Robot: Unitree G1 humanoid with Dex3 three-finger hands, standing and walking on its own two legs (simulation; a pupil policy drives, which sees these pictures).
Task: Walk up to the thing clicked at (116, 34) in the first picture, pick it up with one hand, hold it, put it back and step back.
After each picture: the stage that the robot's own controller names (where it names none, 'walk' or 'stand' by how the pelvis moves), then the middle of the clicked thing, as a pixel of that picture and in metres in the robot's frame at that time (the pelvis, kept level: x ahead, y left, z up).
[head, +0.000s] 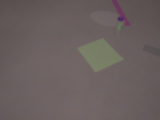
stand; (119, 26) +1.59 -0.42 -0.65
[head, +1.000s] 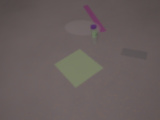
walk; (94, 34) +1.51 -0.01 -0.62
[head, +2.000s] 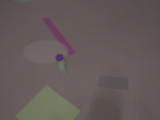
walk; (61, 65) +0.95 +0.28 -0.64
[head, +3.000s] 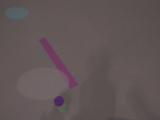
walk; (62, 107) +0.54 +0.27 -0.65
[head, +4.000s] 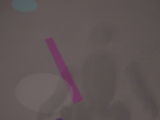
stand; out of the picture +0.33 +0.23 -0.63
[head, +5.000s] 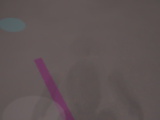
stand; out of the picture +0.25 +0.21 -0.65
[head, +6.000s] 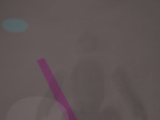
stand; out of the picture +0.23 +0.22 -0.66
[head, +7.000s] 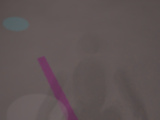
stand; out of the picture +0.26 +0.22 -0.66
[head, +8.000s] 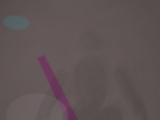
stand; out of the picture +0.24 +0.22 -0.66
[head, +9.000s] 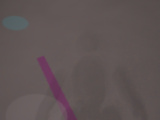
stand; out of the picture +0.24 +0.22 -0.66
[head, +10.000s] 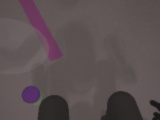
go down; (36, 97) +0.31 +0.22 -0.36
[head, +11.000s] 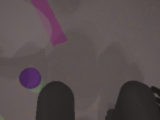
go down; (35, 83) +0.34 +0.22 -0.25
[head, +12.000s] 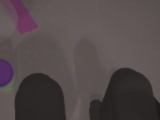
close in; (4, 80) +0.33 +0.24 -0.17
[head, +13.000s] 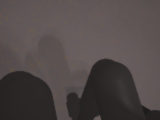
close; out of the picture +0.35 +0.24 -0.15
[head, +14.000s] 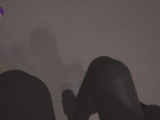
close; out of the picture +0.49 +0.20 -0.24
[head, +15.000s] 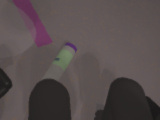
lift; (59, 65) +0.47 +0.09 -0.30
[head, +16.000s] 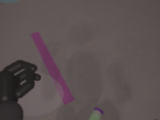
close; out of the picture +0.34 -0.04 -0.64
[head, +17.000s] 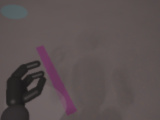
close; out of the picture +0.28 -0.11 -0.70
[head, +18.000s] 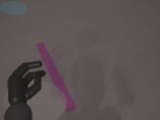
hold; out of the picture +0.27 -0.13 -0.69
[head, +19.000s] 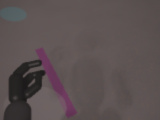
hold; out of the picture +0.28 -0.10 -0.70
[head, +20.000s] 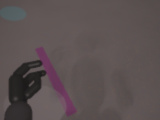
hold; out of the picture +0.32 -0.06 -0.70
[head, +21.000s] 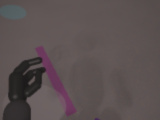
stand; out of the picture +0.34 -0.02 -0.69
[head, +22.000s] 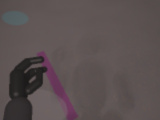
hold; out of the picture +0.35 +0.01 -0.70
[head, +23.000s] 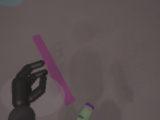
stand; out of the picture +0.39 +0.03 -0.66
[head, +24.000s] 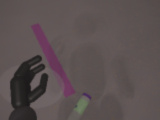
stand; (78, 110) +0.41 +0.06 -0.62
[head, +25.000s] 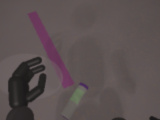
stand; (74, 100) +0.42 +0.08 -0.59
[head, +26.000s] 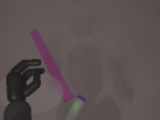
stand; (73, 113) +0.41 +0.09 -0.65
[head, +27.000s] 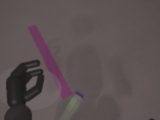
stand; (70, 109) +0.43 +0.09 -0.63
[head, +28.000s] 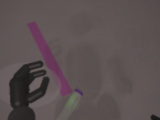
close; (70, 106) +0.43 +0.10 -0.62
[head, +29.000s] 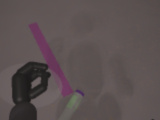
close; (71, 107) +0.43 +0.10 -0.63
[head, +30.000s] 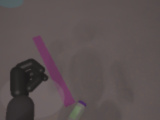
hold; (74, 117) +0.42 +0.09 -0.67
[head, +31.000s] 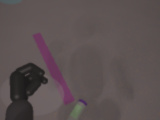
hold; (74, 116) +0.41 +0.08 -0.68
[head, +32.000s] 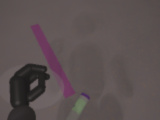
close; (76, 110) +0.41 +0.07 -0.62
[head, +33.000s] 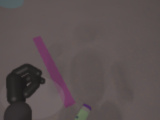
hold; out of the picture +0.39 +0.06 -0.67
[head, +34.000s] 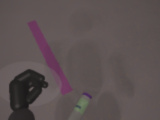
crouch; (79, 110) +0.40 +0.04 -0.63
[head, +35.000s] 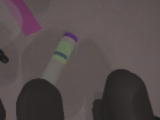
lower; (59, 59) +0.45 +0.05 -0.28
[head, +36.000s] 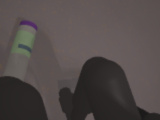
lower; (20, 53) +0.45 +0.06 -0.25
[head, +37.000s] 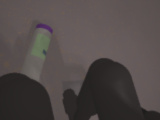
lower; (36, 55) +0.43 +0.02 -0.25
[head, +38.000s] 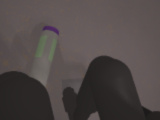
lower; (43, 56) +0.42 -0.01 -0.25
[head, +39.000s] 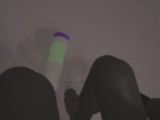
lower; (55, 61) +0.41 -0.05 -0.24
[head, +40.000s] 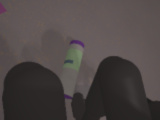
stand; (71, 67) +0.39 -0.10 -0.22
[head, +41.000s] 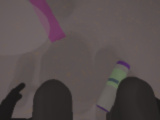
stand; (113, 85) +0.36 -0.15 -0.32
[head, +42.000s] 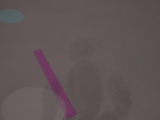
stand; out of the picture +0.26 -0.16 -0.67
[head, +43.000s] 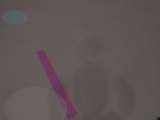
stand; out of the picture +0.27 -0.13 -0.69
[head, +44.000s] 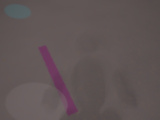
stand; out of the picture +0.27 -0.13 -0.70
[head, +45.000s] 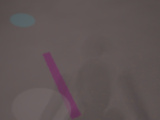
walk; out of the picture +0.30 -0.11 -0.74
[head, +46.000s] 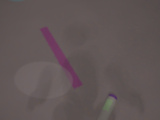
walk; (106, 110) +0.45 -0.15 -0.73
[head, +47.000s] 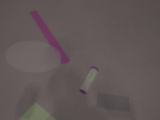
walk; (89, 79) +0.70 -0.10 -0.73
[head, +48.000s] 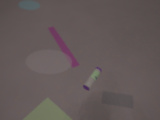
stand; (92, 78) +0.92 -0.03 -0.73
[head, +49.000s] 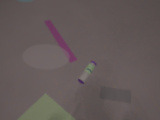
stand; (87, 72) +0.93 +0.00 -0.74
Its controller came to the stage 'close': yes
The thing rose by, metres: 0.00
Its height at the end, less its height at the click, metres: -0.09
